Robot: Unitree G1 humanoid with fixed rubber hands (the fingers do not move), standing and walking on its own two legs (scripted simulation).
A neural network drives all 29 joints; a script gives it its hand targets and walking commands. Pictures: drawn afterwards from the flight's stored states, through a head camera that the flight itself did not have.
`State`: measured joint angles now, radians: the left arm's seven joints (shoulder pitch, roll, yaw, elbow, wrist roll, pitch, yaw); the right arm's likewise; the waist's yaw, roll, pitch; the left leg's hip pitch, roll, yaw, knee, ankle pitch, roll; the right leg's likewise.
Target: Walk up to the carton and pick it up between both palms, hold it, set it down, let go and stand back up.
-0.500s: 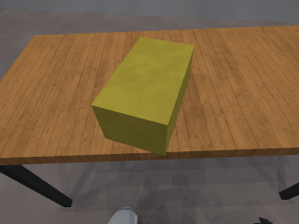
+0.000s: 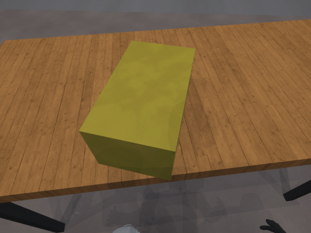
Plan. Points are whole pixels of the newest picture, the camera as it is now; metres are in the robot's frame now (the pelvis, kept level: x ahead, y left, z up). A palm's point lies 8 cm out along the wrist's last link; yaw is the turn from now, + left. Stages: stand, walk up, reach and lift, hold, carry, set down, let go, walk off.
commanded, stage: walk up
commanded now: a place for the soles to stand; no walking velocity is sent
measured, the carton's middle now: (149, 103) +0.42 +0.02 +0.10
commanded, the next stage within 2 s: stand in 2.00 s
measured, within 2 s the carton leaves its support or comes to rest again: neither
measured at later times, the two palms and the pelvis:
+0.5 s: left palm out of the picture +0.09 +0.29 -0.10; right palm out of the picture +0.10 -0.33 -0.09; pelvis +0.00 -0.02 +0.01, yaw +2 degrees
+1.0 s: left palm out of the picture +0.10 +0.29 -0.10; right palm out of the picture +0.13 -0.32 -0.09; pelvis +0.00 -0.03 +0.01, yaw +2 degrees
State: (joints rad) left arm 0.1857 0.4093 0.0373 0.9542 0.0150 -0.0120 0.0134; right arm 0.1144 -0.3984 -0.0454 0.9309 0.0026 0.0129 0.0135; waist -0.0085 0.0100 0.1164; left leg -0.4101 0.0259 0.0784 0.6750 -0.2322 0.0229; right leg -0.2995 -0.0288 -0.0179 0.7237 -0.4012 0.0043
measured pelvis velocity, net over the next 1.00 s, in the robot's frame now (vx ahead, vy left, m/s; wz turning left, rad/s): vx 0.00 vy -0.03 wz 0.04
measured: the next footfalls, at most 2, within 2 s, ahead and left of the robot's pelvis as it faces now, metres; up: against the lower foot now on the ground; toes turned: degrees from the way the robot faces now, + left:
left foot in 1.38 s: -0.01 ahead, +0.06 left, +0.00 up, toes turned +6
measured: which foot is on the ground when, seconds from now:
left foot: down 0.00-1.00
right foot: down 0.00-1.00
